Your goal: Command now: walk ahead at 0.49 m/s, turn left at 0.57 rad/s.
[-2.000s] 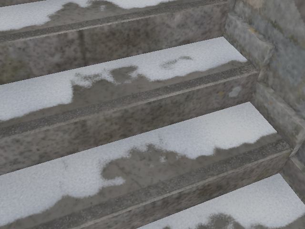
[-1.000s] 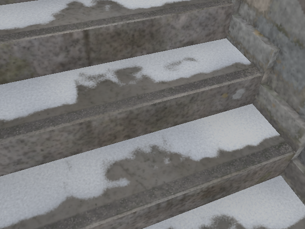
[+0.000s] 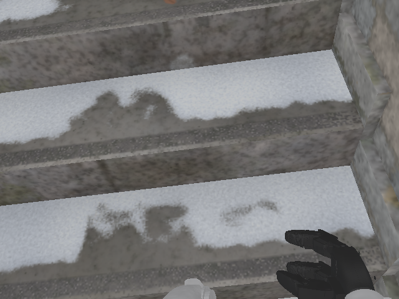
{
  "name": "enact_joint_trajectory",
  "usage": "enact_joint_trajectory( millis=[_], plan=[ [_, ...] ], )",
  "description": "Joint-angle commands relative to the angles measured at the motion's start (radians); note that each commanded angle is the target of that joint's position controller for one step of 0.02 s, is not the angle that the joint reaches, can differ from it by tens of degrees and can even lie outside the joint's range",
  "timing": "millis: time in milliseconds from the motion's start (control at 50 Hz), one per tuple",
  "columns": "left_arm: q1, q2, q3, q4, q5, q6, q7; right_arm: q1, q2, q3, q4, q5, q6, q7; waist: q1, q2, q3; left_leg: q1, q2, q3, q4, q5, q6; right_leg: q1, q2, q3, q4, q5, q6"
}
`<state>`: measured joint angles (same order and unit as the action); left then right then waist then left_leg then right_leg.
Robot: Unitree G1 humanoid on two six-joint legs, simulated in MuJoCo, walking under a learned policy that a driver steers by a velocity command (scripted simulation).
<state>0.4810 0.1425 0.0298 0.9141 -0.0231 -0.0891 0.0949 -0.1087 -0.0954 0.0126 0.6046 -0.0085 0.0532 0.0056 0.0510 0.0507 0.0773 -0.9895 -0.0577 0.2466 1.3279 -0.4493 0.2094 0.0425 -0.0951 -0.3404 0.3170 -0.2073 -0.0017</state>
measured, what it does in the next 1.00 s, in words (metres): climbs, turning left: left foot 0.17 m higher, then right foot 0.17 m higher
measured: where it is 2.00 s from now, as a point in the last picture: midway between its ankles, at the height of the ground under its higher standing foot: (77, 125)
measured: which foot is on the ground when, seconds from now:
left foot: up 0.00-0.00, down 0.02-0.56, up 0.58-1.00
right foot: down 0.00-0.04, up 0.06-0.54, down 0.56-1.00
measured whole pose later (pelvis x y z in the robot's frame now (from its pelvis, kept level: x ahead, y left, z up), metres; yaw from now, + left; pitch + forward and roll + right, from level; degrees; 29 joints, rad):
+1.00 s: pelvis +0.49 +0.08 +0.31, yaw +36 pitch +1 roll +3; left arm 0.45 0.22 0.04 0.79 0.00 -0.09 0.05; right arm 0.14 -0.21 -0.07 0.68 -0.04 0.04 0.08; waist 0.05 0.08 -0.01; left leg -0.80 0.00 0.01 1.19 -0.10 0.02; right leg -0.04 -0.26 -0.25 0.46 -0.39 0.12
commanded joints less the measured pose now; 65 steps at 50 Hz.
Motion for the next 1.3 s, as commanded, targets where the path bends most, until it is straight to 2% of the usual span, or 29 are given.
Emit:
enact_joint_trajectory(
  millis=[20, 40, 60, 80, 120, 140, 260, 340, 400, 440, 480, 540, 560, 580, 600, 660, 700, 760, 820, 940, 1040, 1080, 1100, 1120, 1140, 1160, 1180, 1220, 1300],
  plan=[
    [-0.060, 0.289, 0.077, -0.171, -0.048, -0.005, -0.035, 0.328, -0.171, -0.080, 0.015, 0.000, 0.004, -0.018, -0.170, -0.281, -0.344, 0.610, -0.139, -0.051, -0.362, -0.079, 0.055, 0.004, -0.225, 0.131, 0.556, 1.722, -0.049],
    [-0.088, 0.230, 0.066, -0.236, -0.019, 0.003, -0.069, 0.270, -0.186, -0.096, 0.043, 0.031, 0.002, -0.015, -0.138, -0.102, -0.289, 0.800, -0.094, -0.342, -0.523, -0.097, 0.139, -0.428, -0.069, 0.159, 0.911, 0.837, -0.035],
    [-0.232, 0.180, 0.056, -0.339, 0.018, -0.014, -0.103, 0.199, -0.252, -0.123, -0.024, 0.012, 0.021, -0.024, -0.175, 0.136, -0.301, 0.775, 0.121, -0.955, -0.834, -0.374, 0.316, -0.777, 0.225, 0.252, 1.504, -0.028, 0.023],
    [-0.293, 0.069, 0.039, -0.395, 0.049, -0.036, -0.091, 0.166, -0.282, -0.132, -0.059, -0.029, 0.016, -0.041, -0.146, 0.001, -0.339, 0.786, 0.152, -1.044, -0.970, -0.335, 0.287, -0.874, 0.192, 0.449, 1.761, -0.040, 0.023],
    [-0.248, 0.045, 0.012, -0.416, 0.039, -0.009, -0.068, 0.238, -0.226, -0.118, 0.020, -0.055, -0.037, -0.076, -0.069, -0.221, -0.136, 0.595, 0.172, -0.939, -0.942, -0.234, 0.175, -0.931, 0.138, 0.424, 1.776, -0.003, 0.031],
    [-0.288, 0.044, 0.007, -0.442, 0.008, -0.014, -0.066, 0.248, -0.180, -0.095, 0.067, -0.051, -0.049, -0.065, -0.066, -0.164, -0.088, 0.552, 0.130, -0.903, -0.943, -0.023, 0.186, -0.993, 0.166, 0.398, 1.954, -0.050, 0.014],
    [-0.449, 0.069, -0.025, -0.479, 0.035, 0.040, -0.039, 0.383, -0.231, -0.096, 0.177, -0.020, -0.159, -0.042, -0.085, -0.195, -0.001, 0.593, 0.037, -0.584, -0.927, 0.422, 0.075, -1.123, 0.061, 0.373, 1.796, -0.157, 0.009],
    [-0.643, -0.016, -0.061, -0.542, 0.045, 0.065, -0.016, 0.550, -0.300, -0.121, 0.241, -0.042, -0.177, -0.058, -0.185, -0.012, -0.064, 0.924, 0.140, -0.752, -0.936, 0.595, 0.147, -1.459, 0.086, 0.329, 2.061, -0.345, 0.008],
    [-0.868, -0.041, -0.095, -0.618, 0.091, 0.058, -0.031, 0.738, -0.247, -0.105, 0.282, -0.042, -0.141, -0.073, -0.266, 0.018, -0.066, 1.206, 0.180, -0.816, -0.888, 0.661, 0.132, -1.825, 0.081, 0.430, 2.195, -0.705, -0.051],
    [-0.903, -0.029, -0.108, -0.662, 0.097, 0.041, -0.044, 0.633, -0.291, -0.121, 0.254, -0.024, -0.143, -0.056, -0.205, -0.098, -0.072, 1.008, 0.129, -0.742, -1.013, 0.595, 0.081, -1.554, 0.038, 0.342, 1.777, -0.585, -0.055],
    [-0.790, -0.051, -0.130, -0.670, 0.070, 0.057, -0.029, 0.429, -0.324, -0.139, 0.183, -0.001, -0.116, -0.049, -0.079, -0.155, -0.174, 0.509, 0.121, -0.611, -1.193, 0.760, 0.013, -0.727, 0.015, 0.301, 1.123, -0.252, -0.074],
    [-0.310, 0.048, -0.058, -0.498, 0.023, 0.070, 0.003, 0.438, -0.416, -0.189, 0.197, 0.029, -0.123, -0.025, 0.099, 0.156, -0.408, 0.807, 0.088, -0.545, -0.721, 1.637, -0.074, -0.311, 0.102, 0.368, 0.675, -0.188, -0.068],
    [-0.125, 0.184, 0.002, -0.443, 0.051, 0.037, -0.001, 0.398, -0.358, -0.182, 0.172, 0.037, -0.154, -0.010, 0.156, 0.001, -0.543, 0.772, 0.018, -0.522, -0.350, 1.354, -0.125, -0.144, -0.069, 0.661, 0.500, -0.309, -0.104],
    [-0.149, 0.313, 0.025, -0.384, 0.064, 0.044, 0.008, 0.466, -0.180, -0.138, 0.119, 0.026, -0.144, 0.018, 0.014, -0.421, -0.540, 0.507, -0.130, -0.517, -0.057, 0.290, -0.210, -0.086, -0.340, 1.171, 0.098, -0.093, -0.119],
    [-0.285, 0.279, 0.035, -0.379, 0.023, 0.056, 0.009, 0.511, -0.192, -0.135, 0.126, -0.028, -0.114, 0.029, -0.075, -0.351, -0.491, 0.443, -0.082, -0.528, 0.201, 0.361, -0.232, -0.208, -0.355, 1.368, -0.015, -0.421, -0.121],
    [-0.426, 0.080, -0.011, -0.299, -0.003, 0.051, -0.026, 0.476, -0.238, -0.138, 0.169, -0.105, -0.031, 0.064, -0.128, -0.185, -0.270, 0.304, -0.020, -0.427, 0.480, 0.469, -0.228, -0.460, -0.278, 0.974, 0.139, -0.791, -0.094],
    [-0.340, 0.088, 0.002, -0.215, 0.021, 0.011, -0.042, 0.387, -0.133, -0.097, 0.107, -0.076, -0.013, 0.052, -0.145, -0.073, -0.054, 0.182, -0.029, -0.397, 0.495, 0.505, -0.211, -0.579, -0.240, 0.695, 0.194, -0.575, -0.042],
    [-0.199, 0.158, 0.033, -0.130, 0.011, -0.039, -0.084, 0.418, -0.106, -0.077, 0.164, -0.055, -0.008, 0.050, -0.128, -0.022, -0.061, 0.109, -0.052, -0.424, 0.519, 0.438, -0.195, -0.474, -0.256, 0.564, 0.159, -0.412, 0.008],
    [-0.162, 0.155, 0.032, -0.119, 0.011, -0.017, -0.083, 0.368, -0.127, -0.091, 0.117, -0.053, -0.004, 0.034, -0.115, -0.185, 0.011, 0.015, -0.047, -0.407, 0.496, 0.379, -0.195, -0.408, -0.249, 0.409, 0.038, -0.341, -0.004],
    [-0.197, 0.230, 0.036, -0.227, 0.027, -0.019, -0.043, 0.100, -0.166, -0.094, -0.034, -0.042, -0.022, 0.093, -0.043, -0.276, 0.026, 0.116, 0.059, -0.272, -0.055, 0.353, -0.211, -0.249, -0.278, 0.190, -0.118, -0.055, -0.067],
    [-0.083, 0.292, 0.069, -0.173, 0.036, 0.011, -0.037, 0.096, -0.078, -0.078, -0.066, 0.003, -0.030, 0.064, -0.031, -0.320, 0.002, 0.275, 0.098, -0.109, -0.444, 0.159, -0.115, -0.006, -0.286, 0.042, -0.057, 0.394, -0.044],
    [-0.023, 0.305, 0.074, -0.164, 0.032, 0.062, -0.059, 0.136, -0.128, -0.093, -0.048, -0.006, -0.037, 0.041, -0.040, -0.219, -0.141, 0.434, -0.027, -0.037, -0.565, -0.007, -0.100, 0.115, -0.237, 0.060, 0.256, 1.023, -0.067],
    [-0.078, 0.322, 0.086, -0.192, 0.015, 0.062, -0.057, 0.302, -0.178, -0.116, -0.013, -0.018, -0.065, 0.039, -0.124, -0.242, -0.226, 0.662, 0.001, -0.129, -0.802, 0.322, -0.083, 0.073, -0.252, 0.090, 0.443, 1.167, -0.034],
    [-0.115, 0.336, 0.094, -0.224, -0.038, 0.053, -0.070, 0.394, -0.193, -0.132, 0.009, -0.037, -0.079, 0.037, -0.207, -0.203, -0.291, 0.910, 0.008, -0.189, -1.094, 0.591, -0.104, -0.047, -0.211, 0.101, 0.637, 0.949, -0.010],
    [-0.082, 0.184, 0.065, -0.235, -0.025, 0.035, -0.079, 0.360, -0.221, -0.130, 0.047, -0.051, -0.095, 0.049, -0.131, -0.040, -0.214, 1.178, 0.131, -0.306, -0.943, 0.914, -0.165, -0.511, -0.097, 0.125, 0.886, -0.090, -0.008],
    [-0.076, 0.107, 0.033, -0.308, -0.075, 0.010, -0.080, 0.482, -0.431, -0.175, 0.067, -0.062, -0.088, 0.031, -0.125, 0.232, -0.505, 1.569, 0.436, -0.651, -0.723, 1.798, 0.050, -0.811, 0.021, 0.238, 1.378, -0.314, 0.036],
    [-0.234, 0.091, 0.011, -0.287, -0.065, 0.002, -0.075, 0.523, -0.423, -0.185, 0.062, -0.068, -0.063, -0.007, -0.225, 0.048, -0.635, 1.478, 0.462, -0.638, -0.808, 1.622, 0.115, -0.823, 0.028, 0.366, 1.629, -0.163, 0.013],
    [-0.399, 0.084, 0.011, -0.311, -0.009, -0.002, -0.050, 0.463, -0.380, -0.168, 0.116, -0.071, -0.068, -0.015, -0.189, -0.013, -0.368, 1.315, 0.391, -0.529, -0.875, 1.150, 0.086, -1.078, 0.043, 0.346, 1.862, -0.166, -0.022],
    [-0.396, -0.023, -0.018, -0.323, 0.045, 0.076, -0.057, 0.489, -0.115, -0.052, 0.267, -0.038, -0.101, -0.027, -0.047, 0.086, -0.081, 0.984, 0.369, -0.370, -0.990, 0.745, 0.007, -1.320, 0.135, 0.467, 2.107, -0.256, -0.118]
  ],
)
